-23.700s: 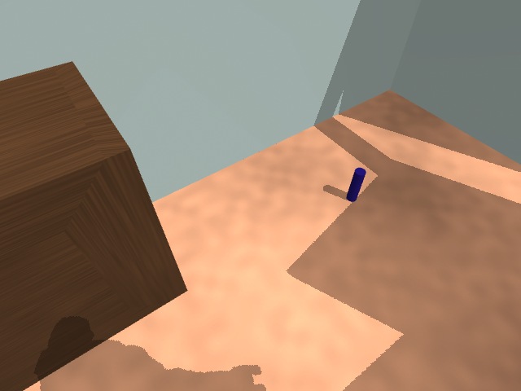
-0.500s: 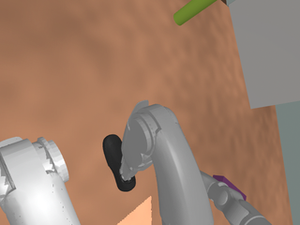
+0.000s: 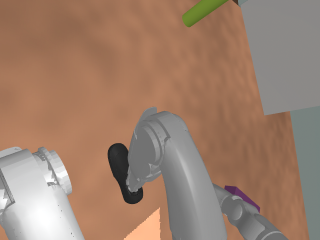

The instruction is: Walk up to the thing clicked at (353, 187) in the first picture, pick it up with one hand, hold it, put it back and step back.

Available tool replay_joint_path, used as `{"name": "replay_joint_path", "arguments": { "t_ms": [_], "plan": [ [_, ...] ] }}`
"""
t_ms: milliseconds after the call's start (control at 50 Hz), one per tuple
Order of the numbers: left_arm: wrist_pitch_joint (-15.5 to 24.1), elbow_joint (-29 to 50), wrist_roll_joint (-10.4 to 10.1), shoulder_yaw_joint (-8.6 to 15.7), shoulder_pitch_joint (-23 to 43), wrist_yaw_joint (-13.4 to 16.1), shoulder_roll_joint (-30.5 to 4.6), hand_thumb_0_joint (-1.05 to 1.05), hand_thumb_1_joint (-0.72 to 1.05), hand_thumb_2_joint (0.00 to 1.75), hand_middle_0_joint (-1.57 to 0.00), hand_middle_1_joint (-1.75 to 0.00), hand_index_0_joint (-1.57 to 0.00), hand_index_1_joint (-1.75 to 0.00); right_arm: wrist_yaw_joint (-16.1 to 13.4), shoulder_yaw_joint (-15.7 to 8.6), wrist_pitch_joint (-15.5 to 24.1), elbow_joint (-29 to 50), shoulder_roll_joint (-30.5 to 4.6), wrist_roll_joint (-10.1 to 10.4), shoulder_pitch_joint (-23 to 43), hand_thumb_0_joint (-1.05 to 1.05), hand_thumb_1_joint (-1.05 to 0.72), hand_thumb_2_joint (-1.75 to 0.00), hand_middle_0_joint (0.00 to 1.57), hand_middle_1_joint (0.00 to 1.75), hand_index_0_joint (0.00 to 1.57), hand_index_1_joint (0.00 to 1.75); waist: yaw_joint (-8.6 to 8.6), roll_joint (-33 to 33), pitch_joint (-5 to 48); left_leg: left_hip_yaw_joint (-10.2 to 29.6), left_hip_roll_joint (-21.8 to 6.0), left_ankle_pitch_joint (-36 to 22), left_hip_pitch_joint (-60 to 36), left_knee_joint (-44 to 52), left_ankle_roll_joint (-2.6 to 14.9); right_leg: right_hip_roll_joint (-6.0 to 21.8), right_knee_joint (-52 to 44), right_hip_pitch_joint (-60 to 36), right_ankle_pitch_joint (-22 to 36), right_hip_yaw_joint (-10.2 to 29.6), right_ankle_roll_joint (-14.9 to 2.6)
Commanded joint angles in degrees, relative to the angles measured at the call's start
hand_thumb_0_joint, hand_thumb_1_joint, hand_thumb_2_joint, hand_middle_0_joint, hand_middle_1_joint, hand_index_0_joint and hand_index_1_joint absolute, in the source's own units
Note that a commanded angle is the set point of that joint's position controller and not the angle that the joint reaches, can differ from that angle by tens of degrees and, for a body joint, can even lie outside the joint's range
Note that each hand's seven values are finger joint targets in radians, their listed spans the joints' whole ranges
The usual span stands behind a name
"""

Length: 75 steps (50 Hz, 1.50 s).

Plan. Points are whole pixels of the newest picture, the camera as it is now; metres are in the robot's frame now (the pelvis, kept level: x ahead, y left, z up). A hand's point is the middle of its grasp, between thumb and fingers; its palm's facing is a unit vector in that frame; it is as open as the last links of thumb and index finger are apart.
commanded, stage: open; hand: left
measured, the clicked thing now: out of the picture +0.46 +0.26 -0.21
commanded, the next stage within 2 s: withdraw in 0.02 s
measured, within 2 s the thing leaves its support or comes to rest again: neither
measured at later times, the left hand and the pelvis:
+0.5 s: hand out of the picture +0.47 +0.33 -0.12, palm faces +0.40 -0.92 -0.06, open 17.4 cm; pelvis +0.00 +0.00 +0.01, yaw +1 degrees
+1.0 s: hand out of the picture +0.38 +0.43 +0.01, palm faces +0.37 -0.81 -0.45, open 17.4 cm; pelvis +0.02 +0.00 +0.07, yaw +8 degrees
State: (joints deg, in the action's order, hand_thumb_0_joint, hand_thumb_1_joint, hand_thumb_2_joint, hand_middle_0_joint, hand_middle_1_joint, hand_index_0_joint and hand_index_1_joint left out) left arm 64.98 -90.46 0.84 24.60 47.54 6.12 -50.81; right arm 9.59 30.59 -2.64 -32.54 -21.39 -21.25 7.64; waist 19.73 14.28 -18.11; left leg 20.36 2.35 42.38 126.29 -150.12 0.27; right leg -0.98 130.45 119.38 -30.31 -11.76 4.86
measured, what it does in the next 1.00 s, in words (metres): rises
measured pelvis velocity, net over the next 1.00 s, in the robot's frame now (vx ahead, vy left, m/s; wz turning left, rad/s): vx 0.02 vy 0.00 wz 0.15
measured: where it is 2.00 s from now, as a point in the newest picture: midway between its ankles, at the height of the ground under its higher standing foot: (92, 213)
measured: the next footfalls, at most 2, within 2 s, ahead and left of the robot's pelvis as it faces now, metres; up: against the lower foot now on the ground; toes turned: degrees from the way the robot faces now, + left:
none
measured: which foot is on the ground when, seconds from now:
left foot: down 0.00-1.00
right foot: down 0.00-1.00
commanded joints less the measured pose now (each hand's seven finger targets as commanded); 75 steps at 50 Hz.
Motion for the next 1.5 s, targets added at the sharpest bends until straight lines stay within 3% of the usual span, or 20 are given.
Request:
{"name": "replay_joint_path", "arguments": {
  "t_ms": [0,160,340,420,480,540,580,600,620,660,740,820,920,960,1040,1140,1180,1260,1380,1480],
  "plan": [
    [3.9,8.0,0.2,-0.1,14.5,0.3,-6.9,0.00,-0.38,0.24,-0.40,-0.29,-0.37,-0.31,-1.1,-6.6,-1.1,-0.7,-21.5,-0.1,-4.1,0.00,-0.90,-0.90,0.20,0.30,0.20,0.30,8.36,-33.2,33.6,-3.3,-4.2,-11.2,-23.8,21.2,-2.06,-1.9,-5.5,-18.2,8.9,-7.7,-4.40],
    [3.7,8.6,0.6,0.4,13.2,-0.2,-8.1,0.00,-0.55,0.13,-0.18,-0.15,-0.17,-0.17,-1.1,-6.6,-1.6,-0.1,-21.4,0.0,-3.8,0.00,-0.91,-0.90,0.20,0.30,0.20,0.30,7.46,-33.4,32.8,-3.9,-4.1,-9.8,-22.7,21.4,-1.99,-1.7,-5.8,-18.3,7.6,-7.7,-4.46],
    [-0.3,24.4,0.3,8.0,14.2,-2.7,-17.1,0.00,-0.61,0.06,-0.10,-0.06,-0.07,-0.08,-1.7,-9.6,-2.7,1.0,-21.3,1.6,-5.6,0.00,-0.92,-0.91,0.20,0.30,0.20,0.30,2.50,-42.3,42.5,-5.4,-4.7,-13.4,-28.5,23.8,-2.85,-1.0,-4.8,-19.2,8.8,-5.6,-5.13],
    [-6.4,27.4,-0.3,3.9,10.9,-7.8,-10.5,0.00,-0.61,0.03,-0.09,-0.05,-0.07,-0.07,-2.4,-12.7,-3.4,0.6,-20.3,3.6,-8.9,0.00,-0.92,-0.90,0.20,0.30,0.20,0.30,2.15,-42.1,44.7,-6.6,-4.5,-14.3,-28.7,25.4,-2.77,-0.7,-5.8,-18.2,9.3,-4.7,-5.34],
    [-11.9,23.3,-2.4,-2.5,6.4,-12.8,-1.4,0.00,-0.61,0.01,-0.08,-0.03,-0.07,-0.04,-3.2,-14.1,-3.5,0.5,-19.5,6.2,-10.3,0.00,-0.91,-0.90,0.20,0.30,0.20,0.30,3.49,-35.0,38.2,-7.0,-3.8,-8.5,-21.4,26.3,-1.52,-0.5,-7.6,-14.9,6.0,-4.5,-5.22],
    [-14.8,27.0,-5.2,1.3,12.2,-15.5,-6.2,0.00,-0.61,0.00,-0.07,-0.03,-0.08,-0.02,-4.0,-15.3,-3.5,0.6,-19.3,8.4,-11.3,0.00,-0.90,-0.89,0.20,0.30,0.20,0.30,1.52,-31.9,38.5,-7.1,-3.4,-5.8,-18.8,26.6,-0.63,-0.1,-8.3,-13.2,4.0,-3.8,-5.24],
    [-15.9,27.8,-7.6,1.8,14.4,-16.7,-3.8,0.00,-0.53,0.07,-0.05,-0.02,-0.04,-0.04,-4.1,-15.7,-3.1,0.9,-18.6,9.3,-12.2,0.00,-0.81,-0.89,0.20,0.30,0.20,0.30,1.49,-31.7,40.1,-6.8,-3.3,-5.6,-19.7,26.7,-0.47,0.0,-8.0,-12.7,3.9,-3.6,-5.35],
    [-19.1,30.6,4.6,5.1,12.0,-13.5,-18.4,0.00,-0.56,0.06,-0.08,-0.08,-0.08,-0.07,-4.5,-20.4,-4.2,-0.8,-18.1,10.6,-14.7,0.00,-0.89,-0.92,0.20,0.30,0.20,0.30,-5.56,-40.0,51.1,-8.7,-3.4,-9.9,-30.1,30.1,-1.50,0.9,-8.4,-12.2,4.6,-1.8,-6.01],
    [-21.1,34.0,4.0,4.6,15.3,-12.6,-15.6,0.00,-0.58,0.07,-0.09,-0.10,-0.09,-0.10,-4.4,-20.7,-4.8,1.3,-17.1,11.5,-14.7,0.00,-0.96,-0.92,0.20,0.30,0.20,0.30,-4.64,-44.0,54.8,-8.3,-4.0,-11.0,-33.6,31.7,-2.11,0.8,-7.5,-10.6,4.4,-1.4,-6.31],
    [-24.5,30.6,4.0,3.7,12.3,-12.1,-9.8,0.00,-0.57,0.07,-0.09,-0.11,-0.09,-0.11,-4.4,-22.0,-6.0,1.2,-16.1,12.8,-15.9,0.00,-0.96,-0.92,0.20,0.30,0.20,0.30,-4.47,-43.6,52.7,-8.4,-3.8,-9.8,-33.6,33.6,-2.51,1.2,-7.7,-8.4,3.7,-1.0,-6.41],
    [-29.9,40.2,6.9,8.8,16.0,-10.1,-19.3,0.00,-0.50,0.09,-0.06,-0.06,-0.06,-0.06,-4.9,-24.3,-7.6,0.8,-14.0,14.5,-18.6,0.00,-0.94,-0.90,0.20,0.30,0.20,0.30,-8.04,-45.1,56.3,-11.2,-3.2,-12.7,-34.4,34.2,-2.03,1.2,-9.2,-8.3,3.6,2.0,-6.78],
    [-36.0,35.1,7.7,7.0,7.3,-9.8,-12.0,0.00,-0.53,0.07,-0.05,-0.06,-0.05,-0.06,-5.2,-27.1,-8.2,0.8,-12.6,16.2,-19.9,0.00,-0.90,-0.90,0.20,0.30,0.20,0.30,-9.17,-39.7,53.8,-12.3,-2.7,-11.4,-32.4,37.1,-1.48,1.4,-11.6,-7.5,2.5,3.5,-6.92],
    [-43.6,39.8,7.4,0.1,-1.0,-9.9,0.6,0.00,-0.56,0.05,-0.05,-0.05,-0.05,-0.05,-5.3,-31.7,-8.0,2.6,-11.0,18.8,-21.7,0.00,-0.90,-0.90,0.20,0.30,0.20,0.30,-10.53,-34.0,59.4,-12.1,-2.1,-9.4,-36.3,42.7,-1.04,2.0,-15.9,-8.0,1.1,4.8,-7.00],
    [-46.1,44.7,7.0,-1.0,-3.0,-9.4,1.5,0.00,-0.57,0.04,-0.05,-0.05,-0.05,-0.05,-5.6,-32.9,-7.7,3.0,-10.6,19.7,-22.5,0.00,-0.90,-0.90,0.20,0.30,0.20,0.30,-10.73,-29.2,61.1,-13.0,-1.8,-7.6,-35.4,44.0,-0.15,1.8,-19.7,-12.7,0.3,5.5,-6.74],
    [-51.3,60.8,5.4,-1.1,-13.2,-7.7,1.6,0.00,-0.54,0.06,-0.05,-0.05,-0.05,-0.05,-7.0,-34.8,-7.7,6.6,-9.2,22.1,-22.4,0.00,-0.90,-0.90,0.20,0.30,0.20,0.30,-14.34,-25.9,67.2,-14.1,-1.4,-7.5,-40.8,50.1,0.54,1.9,-27.1,-23.3,-0.3,7.1,-6.37],
    [-57.2,73.6,3.9,-0.4,-21.6,-3.9,1.6,0.00,-0.48,0.09,-0.06,-0.07,-0.06,-0.06,-10.7,-34.5,-6.1,8.9,-6.0,24.3,-19.3,0.00,-0.90,-0.90,0.20,0.30,0.20,0.30,-15.78,-21.9,59.8,-14.2,-2.2,-0.2,-44.0,59.3,1.31,1.8,-36.2,-31.2,-5.3,8.7,-5.81],
    [-58.6,75.5,3.7,-0.6,-24.2,-2.4,2.4,0.00,-0.52,0.07,-0.06,-0.06,-0.06,-0.06,-12.0,-34.1,-5.3,9.5,-4.6,24.5,-18.7,0.00,-0.90,-0.90,0.20,0.30,0.20,0.30,-16.14,-22.3,58.7,-15.3,-2.3,-1.6,-46.6,61.9,1.16,1.8,-39.2,-35.0,-5.0,9.4,-5.80],
    [-61.1,76.1,2.8,-5.7,-31.5,-0.8,11.4,0.00,-0.54,0.06,-0.05,-0.05,-0.05,-0.05,-13.9,-33.8,-3.0,9.0,-2.4,24.1,-18.6,0.00,-0.90,-0.90,0.20,0.30,0.20,0.30,-15.80,-24.7,56.8,-16.8,-2.5,-9.2,-54.4,66.0,0.53,1.9,-44.2,-40.2,0.9,9.9,-6.33],
    [-64.8,75.2,1.5,-10.7,-39.9,1.0,18.8,0.00,-0.56,0.05,-0.05,-0.05,-0.05,-0.05,-15.6,-33.4,0.1,8.7,-0.7,23.9,-20.3,0.00,-0.90,-0.90,0.20,0.30,0.20,0.30,-15.37,-21.9,52.7,-18.5,-2.6,-17.8,-62.7,72.2,0.61,2.0,-54.4,-53.3,8.3,9.9,-6.28],
    [-68.1,76.5,0.4,-12.9,-46.8,2.4,21.7,0.00,-0.56,0.05,-0.05,-0.05,-0.05,-0.05,-16.3,-33.1,2.1,9.5,0.0,24.0,-20.6,0.00,-0.90,-0.90,0.20,0.30,0.20,0.30,-16.47,-17.6,49.8,-18.6,-2.6,-21.0,-68.3,79.4,0.71,1.9,-62.6,-65.5,11.6,9.9,-5.75]
  ]
}}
